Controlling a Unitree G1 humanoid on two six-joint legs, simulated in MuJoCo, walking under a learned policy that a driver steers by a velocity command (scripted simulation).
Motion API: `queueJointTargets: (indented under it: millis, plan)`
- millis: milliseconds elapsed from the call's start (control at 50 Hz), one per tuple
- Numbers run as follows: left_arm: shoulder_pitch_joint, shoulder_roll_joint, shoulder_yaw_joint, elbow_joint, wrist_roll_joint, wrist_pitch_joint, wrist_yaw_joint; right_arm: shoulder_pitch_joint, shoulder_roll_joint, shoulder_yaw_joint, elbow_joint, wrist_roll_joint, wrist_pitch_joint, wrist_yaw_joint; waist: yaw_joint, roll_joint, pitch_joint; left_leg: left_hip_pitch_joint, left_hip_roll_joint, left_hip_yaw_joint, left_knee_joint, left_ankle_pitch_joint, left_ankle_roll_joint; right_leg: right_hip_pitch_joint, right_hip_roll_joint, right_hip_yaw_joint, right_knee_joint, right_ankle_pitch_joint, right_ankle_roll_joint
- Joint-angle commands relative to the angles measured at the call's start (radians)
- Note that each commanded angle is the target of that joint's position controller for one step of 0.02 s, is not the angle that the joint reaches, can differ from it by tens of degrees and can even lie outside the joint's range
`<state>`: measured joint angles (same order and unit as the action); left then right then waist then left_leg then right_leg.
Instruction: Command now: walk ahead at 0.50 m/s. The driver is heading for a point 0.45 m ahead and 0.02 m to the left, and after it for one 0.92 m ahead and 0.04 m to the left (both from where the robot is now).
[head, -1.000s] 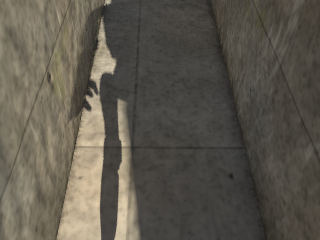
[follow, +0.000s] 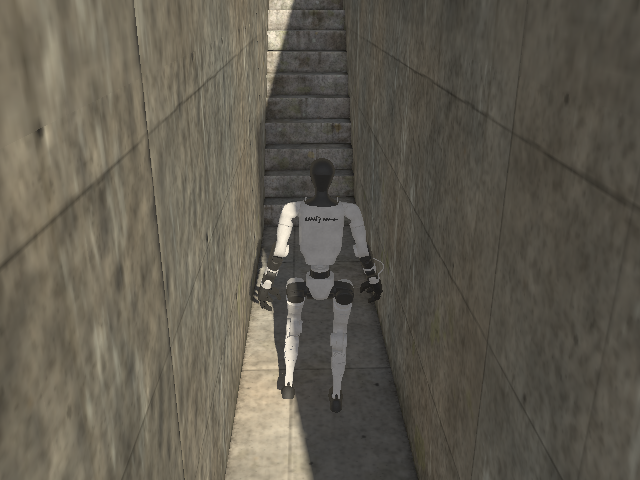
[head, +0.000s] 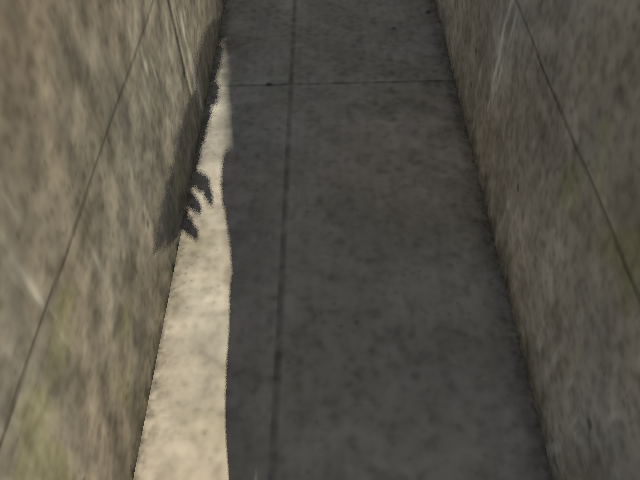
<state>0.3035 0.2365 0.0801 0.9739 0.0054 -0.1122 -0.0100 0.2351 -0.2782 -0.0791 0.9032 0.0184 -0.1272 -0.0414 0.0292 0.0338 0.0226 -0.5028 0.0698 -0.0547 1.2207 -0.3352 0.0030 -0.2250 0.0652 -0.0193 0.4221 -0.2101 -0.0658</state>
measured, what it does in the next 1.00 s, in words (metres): walks ahead: left foot, then right foot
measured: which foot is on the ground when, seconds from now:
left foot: up 0.00-0.30, down 0.32-0.84, up 0.86-1.00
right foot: down 0.00-0.34, up 0.36-0.82, down 0.84-1.00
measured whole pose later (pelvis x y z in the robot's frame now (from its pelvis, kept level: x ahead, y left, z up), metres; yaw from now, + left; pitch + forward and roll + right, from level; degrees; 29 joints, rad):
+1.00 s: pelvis +0.64 -0.01 +0.00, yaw +0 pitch +0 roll +0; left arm 0.26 0.26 0.06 0.96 0.00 -0.10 0.00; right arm 0.25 -0.30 -0.08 0.92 0.02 -0.09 -0.04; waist 0.03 0.05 0.06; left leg -0.43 0.01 -0.08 1.27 -0.33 -0.02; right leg -0.28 0.04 -0.02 0.47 -0.19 -0.05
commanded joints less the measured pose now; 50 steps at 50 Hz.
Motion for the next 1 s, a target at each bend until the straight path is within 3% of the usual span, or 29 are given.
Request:
queueJointTargets:
  millis: [20, 140, 200, 260, 300, 320, 340, 360, 380, 400, 420, 440, 460, 500, 560, 640, 660, 680, 740, 780, 820, 840, 860, 880, 900, 920, 940, 960, 1000]
  plan:
    - [0.044, 0.16, 0.026, -0.029, 0.001, -0.018, 0.017, -0.002, -0.086, -0.024, -0.051, -0.001, 0.012, 0.007, -0.026, -0.086, 0.016, -0.186, 0.054, -0.037, -0.125, 0.072, -0.024, 0.132, -0.297, 0.305, -0.233, 0.253, -0.155]
    - [0.071, 0.202, 0.026, -0.034, -0.013, -0.006, 0.033, -0.247, -0.04, 0.016, -0.094, -0.011, 0.015, 0.04, 0.024, -0.12, 0.083, -0.103, -0.006, 0.063, -0.548, 0.376, -0.046, 0.085, -0.216, 0.13, -0.277, 0.241, -0.106]
    - [0.105, 0.211, 0.022, -0.018, -0.027, -0.007, 0.02, -0.325, -0.046, 0.034, -0.111, -0.009, 0.013, 0.057, 0.038, -0.15, 0.1, -0.068, -0.025, 0.083, -0.632, 0.368, -0.032, 0.169, -0.25, 0.122, -0.269, 0.322, -0.122]
    - [0.08, 0.242, 0.025, -0.011, -0.026, 0.003, 0.016, -0.266, -0.122, 0.015, -0.097, -0.016, 0.004, 0.063, -0.022, -0.154, 0.053, 0.054, -0.06, 0.092, -0.687, 0.292, 0.007, 0.266, -0.276, 0.094, -0.164, 0.61, -0.088]
    - [0.032, 0.24, 0.02, -0.018, -0.012, 0.013, 0.022, -0.031, -0.187, -0.02, -0.021, -0.018, 0.01, 0.056, -0.143, -0.182, -0.075, 0.314, -0.109, 0.113, -0.714, 0.306, 0.049, 0.27, -0.235, 0.058, 0.08, 0.837, -0.048]
    - [0.051, 0.214, 0.001, -0.018, -0.001, 0.014, 0.026, 0.136, -0.221, -0.041, 0.034, -0.019, 0.027, 0.045, -0.219, -0.141, -0.182, 0.545, -0.046, 0.046, -0.66, 0.365, 0.075, 0.152, -0.197, 0.039, 0.32, 0.695, -0.015]
    - [0.238, 0.066, -0.039, -0.025, -0.007, -0.002, 0.018, 0.207, -0.308, -0.054, 0.038, -0.052, 0.03, 0.049, -0.113, 0.148, -0.329, 0.819, 0.216, -0.408, -0.695, 0.265, 0.247, -0.141, -0.05, 0.052, 0.714, 0.007, 0.039]
    - [0.302, 0.062, -0.041, -0.004, -0.045, -0.02, 0.021, 0.207, -0.235, -0.039, 0.038, -0.038, 0.018, 0.068, -0.093, 0.247, -0.414, 0.874, 0.309, -0.754, -0.906, -0.005, 0.334, -0.29, -0.006, 0.2, 0.89, -0.395, 0.022]
    - [0.201, 0.125, -0.023, -0.037, -0.082, -0.021, 0.037, 0.171, -0.175, -0.034, 0.039, 0.004, 0.004, 0.069, -0.099, 0.175, -0.232, 0.777, 0.268, -0.617, -0.897, 0.023, 0.286, -0.417, -0.056, 0.167, 0.98, -0.358, 0.039]
    - [0.141, 0.141, -0.008, -0.037, -0.079, -0.011, 0.056, 0.128, -0.14, -0.028, 0.035, 0.009, 0.007, 0.069, -0.105, 0.046, -0.155, 0.666, 0.239, -0.504, -0.909, 0.094, 0.256, -0.423, -0.073, 0.155, 1.037, -0.278, 0.056]
    - [0.071, 0.161, 0.004, -0.07, -0.047, -0.004, 0.069, 0.062, -0.132, -0.026, 0.017, 0.001, 0.009, 0.059, -0.081, -0.007, -0.068, 0.541, 0.217, -0.415, -0.937, 0.175, 0.225, -0.436, -0.102, 0.159, 0.993, -0.193, 0.063]
    - [0.005, 0.189, 0.021, -0.091, -0.03, 0.01, 0.071, 0.006, -0.126, -0.02, 0.003, -0.02, 0.006, 0.051, -0.059, -0.022, -0.03, 0.432, 0.195, -0.351, -0.965, 0.207, 0.209, -0.394, -0.135, 0.159, 0.934, -0.126, 0.074]
    - [0.011, 0.168, 0.026, -0.097, -0.026, 0.028, 0.069, -0.004, -0.116, -0.017, 0.007, -0.026, 0.011, 0.044, -0.037, 0.007, -0.013, 0.373, 0.178, -0.307, -0.985, 0.196, 0.204, -0.357, -0.153, 0.161, 0.887, -0.093, 0.077]
    - [0.004, 0.112, 0.026, -0.104, -0.029, 0.05, 0.068, 0.063, -0.101, -0.013, 0.033, -0.018, 0.018, 0.025, -0.029, 0.046, 0.024, 0.332, 0.152, -0.247, -1.023, 0.15, 0.213, -0.36, -0.161, 0.14, 0.797, -0.076, 0.089]
    - [-0.101, 0.074, 0.019, -0.141, -0.019, 0.058, 0.063, 0.142, -0.139, -0.024, 0.043, -0.011, 0.026, -0.005, -0.043, 0.061, 0.082, 0.324, 0.149, -0.196, -1.063, 0.126, 0.218, -0.461, -0.167, 0.113, 0.663, 0.032, 0.122]
    - [-0.254, 0.067, 0.002, -0.155, 0.004, 0.049, 0.035, 0.162, -0.15, -0.027, 0.013, -0.005, 0.028, -0.024, -0.073, 0.079, 0.127, 0.301, 0.097, -0.078, -1.057, 0.185, 0.175, -0.436, -0.142, 0.048, 0.387, 0.259, 0.147]
    - [-0.259, 0.104, 0.009, -0.148, -0.015, 0.034, 0.026, 0.157, -0.163, -0.019, 0.016, -0.022, 0.022, -0.019, -0.073, 0.08, 0.145, 0.287, 0.089, -0.073, -1.086, 0.205, 0.156, -0.395, -0.133, 0.039, 0.335, 0.26, 0.141]
    - [-0.279, 0.073, -0.011, -0.163, -0.022, 0.016, 0.019, 0.175, -0.166, -0.027, 0.026, -0.011, 0.012, 0.005, -0.081, 0.137, 0.139, 0.312, 0.091, -0.042, -1.093, 0.239, 0.17, -0.368, -0.137, 0.005, 0.286, 0.257, 0.135]
    - [-0.353, 0.093, -0.02, -0.174, -0.018, -0.003, -0.003, 0.222, -0.176, -0.027, 0.047, 0.004, 0.011, 0.027, -0.095, 0.083, 0.147, 0.422, 0.135, -0.033, -1.054, 0.373, 0.173, -0.313, -0.116, -0.014, 0.177, 0.218, 0.1]
    - [-0.271, 0.146, -0.004, -0.153, -0.011, -0.007, -0.007, 0.179, -0.208, -0.032, 0.043, 0.001, 0.015, 0.028, -0.028, 0.094, 0.087, 0.506, 0.154, -0.014, -0.955, 0.664, 0.142, -0.2, -0.084, -0.02, 0.128, 0.17, 0.067]
    - [0.003, 0.211, 0.033, -0.059, -0.009, 0.003, 0.001, 0.134, -0.206, -0.024, 0.039, -0.016, 0.029, 0.024, 0.118, 0.087, -0.078, 0.491, 0.094, 0.039, -0.645, 0.874, 0.093, 0.111, -0.023, -0.059, 0.11, 0.167, 0.026]
    - [0.149, 0.278, 0.051, -0.022, -0.007, 0.017, 0.013, 0.156, -0.16, -0.003, 0.027, -0.032, 0.027, 0.022, 0.162, -0.044, -0.192, 0.327, 0.039, 0.063, -0.355, 0.612, 0.052, 0.342, -0.153, 0.101, 0.148, 0.232, -0.022]
    - [0.165, 0.352, 0.05, -0.027, 0.042, 0.018, 0.004, 0.356, -0.013, 0.03, 0.014, -0.004, 0.005, 0.033, 0.025, -0.377, -0.375, 0.019, -0.161, -0.048, 0.064, -0.215, -0.002, 0.609, -0.433, 0.694, 0.004, 0.016, -0.234]
    - [0.173, 0.217, 0.023, -0.021, -0.001, 0.017, -0.006, 0.354, -0.103, 0.003, 0.059, 0.052, -0.009, 0.025, 0.061, -0.29, -0.394, -0.07, -0.146, -0.221, 0.211, -0.243, -0.001, 0.575, -0.435, 0.875, -0.162, -0.298, -0.254]
    - [0.124, 0.191, 0.02, -0.02, -0.031, 0.01, 0.001, 0.229, -0.112, -0.005, 0.008, 0.08, -0.005, 0.012, 0.059, -0.254, -0.191, -0.194, -0.105, -0.112, 0.263, -0.184, -0.02, 0.477, -0.409, 0.689, -0.137, -0.187, -0.201]
    - [0.071, 0.188, 0.02, -0.041, -0.031, 0.0, 0.006, 0.141, -0.118, -0.004, -0.012, 0.038, 0.002, -0.001, 0.055, -0.131, -0.124, -0.203, -0.059, -0.093, 0.207, -0.086, -0.015, 0.375, -0.374, 0.553, -0.139, -0.082, -0.154]
    - [0.012, 0.183, 0.02, -0.053, -0.016, -0.004, 0.014, 0.076, -0.126, -0.015, -0.025, 0.004, 0.012, -0.012, 0.036, -0.084, -0.063, -0.171, -0.034, -0.085, 0.14, -0.007, -0.021, 0.246, -0.342, 0.466, -0.152, -0.003, -0.125]
    - [-0.035, 0.16, 0.013, -0.068, 0.0, -0.004, 0.017, 0.074, -0.12, -0.024, -0.025, -0.007, 0.029, -0.014, 0.0, -0.103, -0.02, -0.114, -0.005, -0.09, 0.097, 0.041, -0.02, 0.137, -0.317, 0.404, -0.173, 0.067, -0.117]
    - [0.019, 0.146, 0.01, -0.046, 0.0, -0.001, 0.028, 0.085, -0.08, -0.029, -0.019, 0.001, 0.058, -0.007, -0.017, -0.112, -0.011, -0.081, 0.013, -0.071, 0.012, 0.059, -0.022, 0.094, -0.289, 0.331, -0.204, 0.053, -0.133]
